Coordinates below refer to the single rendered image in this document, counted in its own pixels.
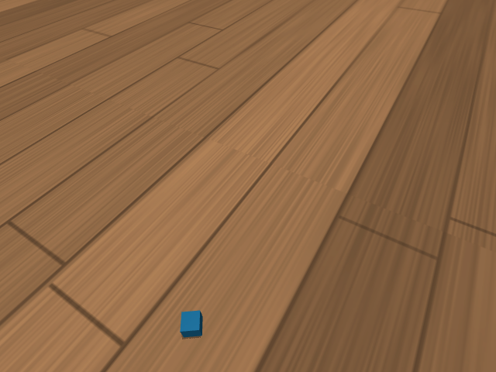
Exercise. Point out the cube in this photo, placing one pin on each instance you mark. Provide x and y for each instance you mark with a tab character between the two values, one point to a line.
191	324

